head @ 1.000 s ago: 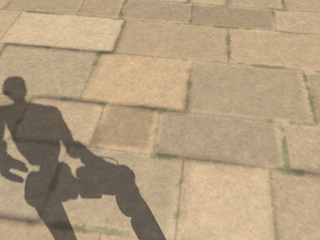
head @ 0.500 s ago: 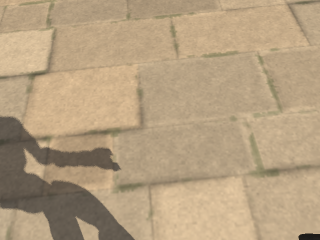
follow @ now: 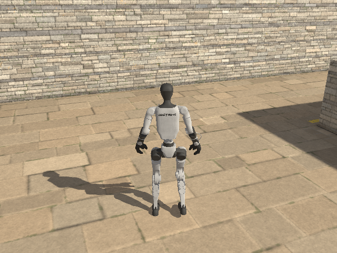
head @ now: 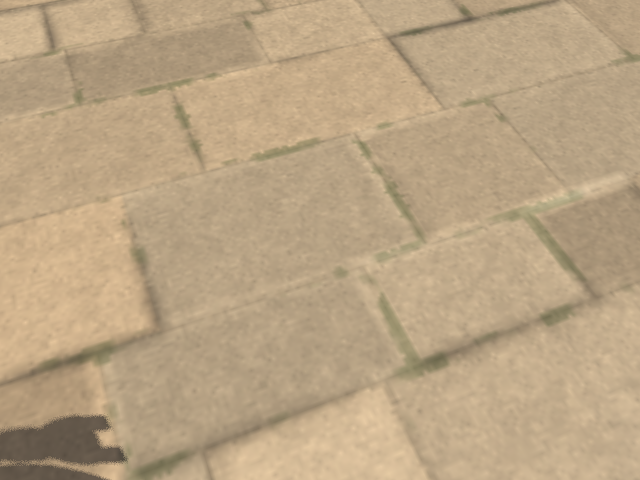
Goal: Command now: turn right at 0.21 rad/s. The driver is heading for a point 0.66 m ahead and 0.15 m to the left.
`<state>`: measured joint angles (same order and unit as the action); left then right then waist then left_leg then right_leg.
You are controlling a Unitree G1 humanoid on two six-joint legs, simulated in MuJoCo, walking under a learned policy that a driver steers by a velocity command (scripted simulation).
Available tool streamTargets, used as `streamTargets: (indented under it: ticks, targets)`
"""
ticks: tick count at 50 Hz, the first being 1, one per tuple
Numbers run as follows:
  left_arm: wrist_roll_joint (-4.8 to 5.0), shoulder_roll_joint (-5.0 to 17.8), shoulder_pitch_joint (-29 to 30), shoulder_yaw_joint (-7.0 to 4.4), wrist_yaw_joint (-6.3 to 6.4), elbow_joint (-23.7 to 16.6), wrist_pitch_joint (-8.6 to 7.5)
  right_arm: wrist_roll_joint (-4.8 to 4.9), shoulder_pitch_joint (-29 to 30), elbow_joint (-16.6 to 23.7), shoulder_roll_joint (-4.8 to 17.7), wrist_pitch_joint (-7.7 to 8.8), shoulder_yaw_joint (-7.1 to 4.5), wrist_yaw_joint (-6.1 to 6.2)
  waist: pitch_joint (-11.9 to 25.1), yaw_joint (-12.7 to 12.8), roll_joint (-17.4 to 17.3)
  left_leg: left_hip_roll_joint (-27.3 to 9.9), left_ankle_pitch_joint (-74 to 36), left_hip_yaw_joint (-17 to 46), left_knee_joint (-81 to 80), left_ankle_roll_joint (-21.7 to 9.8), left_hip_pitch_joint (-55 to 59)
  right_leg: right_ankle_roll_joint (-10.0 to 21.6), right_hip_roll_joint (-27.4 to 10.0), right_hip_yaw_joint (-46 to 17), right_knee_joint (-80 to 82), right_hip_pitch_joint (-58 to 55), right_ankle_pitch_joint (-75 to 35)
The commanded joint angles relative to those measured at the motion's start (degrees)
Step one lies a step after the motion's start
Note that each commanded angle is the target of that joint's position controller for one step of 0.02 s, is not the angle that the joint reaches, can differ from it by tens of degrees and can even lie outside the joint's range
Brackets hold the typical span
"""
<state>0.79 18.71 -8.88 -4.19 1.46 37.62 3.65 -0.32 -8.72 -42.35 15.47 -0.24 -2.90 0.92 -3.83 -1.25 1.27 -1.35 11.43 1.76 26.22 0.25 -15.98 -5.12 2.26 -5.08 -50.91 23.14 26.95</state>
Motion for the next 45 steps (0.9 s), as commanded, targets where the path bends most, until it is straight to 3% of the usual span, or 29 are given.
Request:
streamTargets:
  ticks: [1, 3, 4, 5, 6, 7, 8, 10, 12, 19, 21, 25, 28, 29, 32, 35, 36, 37, 38, 39, 40, 41, 42, 43, 45]
  targets:
    - [-0.01, 2.8, -0.2, -0.35, -0.43, -3.6, -0.8, 0.53, 1.1, 2.9, 10.4, 0.12, -2.46, -0.03, 10.1, -0.5, -13.8, -11.9, -26.8, 9.7, -4.2, -12.8, 9.6, 0.5, -0.9, 3.6, 11.8, -5.1, -3.7]
    - [-0.23, 2.6, -3.0, -0.48, -0.8, -1.9, -0.96, 1.27, 1.7, 2.4, 10.1, 0.0, -2.04, -0.2, 9.1, 1.4, -12.6, -10.8, -20.5, 8.9, -3.0, -11.1, 6.6, 2.5, -0.3, 5.4, 25.2, -11.8, -13.8]
    - [-0.59, 3.1, -3.1, -0.53, -0.87, -1.6, -1.02, 1.5, -0.4, 1.4, 9.0, 0.26, -1.59, -0.26, 8.4, 1.5, -11.3, -9.6, -15.2, 8.3, -2.8, -8.6, 3.9, 4.1, -0.5, 4.6, 31.5, -16.1, -18.9]
    - [-1.21, 5.4, -3.2, -0.75, -0.55, -2.1, -1.04, 0.56, -2.4, 0.9, 7.7, 0.86, -0.94, -0.57, 9.5, 0.6, -6.8, -7.9, -7.7, 6.8, -0.8, -4.4, -0.8, 6.2, -5.6, -1.4, 31.2, -22.3, -25.3]
    - [-2.03, 9.5, -1.2, -1.38, -0.11, -2.7, -0.83, -1.25, -4.3, 1.3, 4.4, 1.68, 0.08, -1.05, 10.1, -2.7, 6.3, -1.8, 4.1, 0.2, 3.5, 0.2, -4.1, 11.0, -13.5, -9.6, 29.5, -21.9, -32.2]
    - [-2.52, 4.6, 0.8, -0.05, -0.7, -2.5, -1.37, -1.45, -1.2, 1.4, 4.7, 1.78, 0.24, -0.72, 9.3, -1.1, 8.2, -1.9, 7.7, 0.0, 1.2, 2.3, 1.4, 14.6, -15.0, -10.6, 31.0, -12.8, -24.2]
    - [-2.61, 2.1, 2.6, 0.72, -1.13, -2.6, -2.01, -1.35, 0.2, 1.0, 6.1, 1.69, -0.06, -0.61, 6.9, -1.0, 5.8, -1.9, 2.8, 0.0, 0.2, 3.2, 3.3, 12.8, -11.5, -8.1, 31.3, -11.2, -16.6]
    - [-2.6, 3.1, 0.8, 0.56, -1.27, -1.3, -3.03, -1.11, 0.8, -0.1, 6.9, 1.35, -0.29, -0.13, 4.8, 0.4, 6.1, -1.6, -1.9, -0.4, 0.2, 3.6, 3.9, 9.5, -8.2, -6.0, 31.3, -10.0, -13.5]
    - [-2.17, 3.1, -0.5, 0.82, -1.13, -0.2, -3.71, -0.75, -0.3, -0.9, 7.1, 1.22, -0.34, 0.13, 3.1, 0.0, 5.2, -2.1, -3.3, 0.2, -0.8, 3.5, 4.3, 8.6, -7.7, -5.6, 30.8, -9.2, -16.0]
    - [-1.86, 1.8, -1.4, 1.18, -0.73, 2.1, -3.93, -0.31, -2.2, -5.1, 6.5, 1.26, -0.32, 0.54, 3.5, 0.3, 1.2, -2.5, -5.8, 0.4, -1.9, 4.0, 5.0, 8.6, -6.4, -3.8, 29.7, -11.7, -20.7]
    - [-1.77, 3.0, -1.7, 0.64, -0.39, 2.5, -3.87, 0.21, -1.0, -5.2, 7.5, 1.11, -0.52, 0.63, 3.4, 1.0, 0.7, -2.1, -6.8, 0.6, -0.7, 3.7, 2.7, 8.5, -6.1, -2.7, 29.0, -13.7, -22.6]
    - [-1.06, 6.5, -3.7, -1.19, 0.97, 3.3, -2.71, 0.99, 0.3, -3.6, 8.4, 0.65, -1.08, 0.73, 4.0, 1.8, 3.4, -0.5, -3.3, -0.3, 7.2, 3.4, -4.4, 12.6, -11.3, -4.6, 28.8, -16.7, -28.5]
    - [-1.51, 6.1, -2.2, -1.47, 1.7, 2.4, -2.43, 1.11, -0.2, -2.5, 7.5, -0.13, -1.39, 0.12, 4.0, 2.2, 8.3, -0.9, 17.2, -0.7, 22.3, 2.7, -9.7, 18.9, -19.5, -9.3, 30.4, -15.4, -33.8]
    - [-1.66, 5.9, -1.6, -1.46, 1.82, 2.1, -2.64, 1.38, 0.3, -2.0, 7.3, -0.42, -1.52, -0.25, 3.4, 2.3, 7.7, -1.9, 22.0, 0.1, 27.1, 2.3, -12.5, 20.6, -21.9, -10.1, 30.6, -15.7, -37.8]
    - [-0.61, 7.2, 2.1, -2.11, 1.91, 1.7, -2.95, 1.54, -0.9, -1.7, 6.8, -0.93, -1.45, -1.13, 4.2, 1.0, 4.9, -3.1, 17.6, -1.2, 23.1, 1.9, -10.2, 18.7, -21.0, -4.7, 28.5, -16.1, -43.8]
    - [0.64, 7.5, 3.8, -2.31, 2.01, 2.1, -2.06, 1.78, -5.1, -2.4, 7.3, -0.91, -1.94, -2.5, 7.0, -1.1, 5.7, 0.5, 4.3, -6.2, 8.4, 0.6, 0.0, 14.4, -17.5, 2.0, 21.8, -14.9, -42.0]
    - [0.96, 6.3, 1.3, -2.05, 1.89, 3.2, -2.02, 1.4, -6.6, -2.5, 8.6, -0.8, -2.65, -2.53, 7.6, -1.4, 2.5, 1.7, -3.3, -4.5, 0.8, -0.9, 5.3, 11.1, -14.6, 5.4, 15.3, -12.4, -34.4]
    - [-0.99, 4.2, -1.8, -1.43, 1.56, 3.0, -2.26, 1.16, -6.8, -1.0, 14.9, -0.65, -4.35, -1.72, 7.3, 0.2, -11.3, -8.0, -23.3, 12.1, -4.7, -5.4, 13.0, 5.0, -8.7, 10.8, 0.6, -0.8, -13.6]
    - [-2.68, 1.2, 2.6, -0.38, 1.9, -0.3, -2.41, -0.64, -8.0, 0.4, 19.2, 0.19, -4.55, -1.94, 8.8, -0.6, -19.1, -21.4, -37.1, 33.3, -7.3, -17.9, 14.1, 1.9, 0.7, 6.3, -11.1, 11.1, 15.0]
    - [-1.52, 4.2, 3.2, -1.13, 2.09, 0.0, -2.42, -1.67, -8.7, 1.0, 16.3, 1.33, -3.74, -2.37, 11.7, -2.3, -10.4, -21.7, -33.1, 32.1, -7.6, -21.5, 14.2, 2.1, -0.8, -0.3, -19.5, 11.2, 15.1]
    - [-0.41, 5.6, 2.2, -1.64, 1.8, 0.4, -2.56, -0.62, -6.7, 1.0, 15.1, 2.13, -3.61, -2.25, 9.6, -0.6, -8.1, -18.2, -18.0, 27.2, -8.5, -19.2, 13.3, 3.1, -2.4, -0.8, -20.0, 13.4, 9.0]
    - [-0.38, 6.6, 1.7, -2.26, 1.61, 1.5, -2.94, 1.11, -4.9, 0.9, 13.4, 2.26, -3.44, -1.84, 7.6, 0.2, -5.3, -14.2, 1.0, 24.3, -10.1, -15.3, 13.1, 3.7, -4.5, -0.7, -16.4, 15.4, 2.5]
    - [-0.45, 7.2, 3.2, -2.62, 1.58, 1.7, -3.3, 2.04, -3.9, 1.1, 11.6, 2.13, -2.81, -1.25, 5.4, 0.0, -6.1, -12.5, 13.5, 23.8, -12.4, -13.1, 12.3, 4.0, -5.7, -0.8, -12.6, 16.7, -2.7]
    - [-0.45, 6.7, 4.2, -2.62, 1.21, 1.6, -3.75, 1.84, -4.2, 1.4, 10.7, 2.11, -2.25, -0.74, 4.0, -0.3, -7.8, -10.9, 18.2, 23.8, -14.7, -12.4, 11.2, 3.8, -5.4, -0.6, -10.9, 16.0, -6.8]
    - [-0.48, 5.6, 4.8, -2.54, 0.44, 1.6, -5.25, 1.13, -6.1, 1.6, 10.5, 2.45, -2.15, 0.04, 3.6, -0.6, -8.2, -10.0, 16.6, 23.3, -16.9, -12.2, 13.3, 3.4, -4.6, -0.3, -6.4, 16.3, -12.6]
